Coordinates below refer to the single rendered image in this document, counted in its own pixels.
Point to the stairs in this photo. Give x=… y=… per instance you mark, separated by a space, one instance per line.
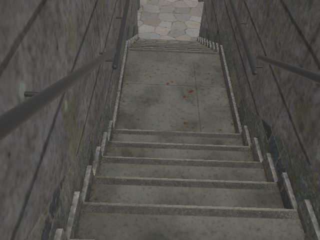
x=183 y=185
x=170 y=44

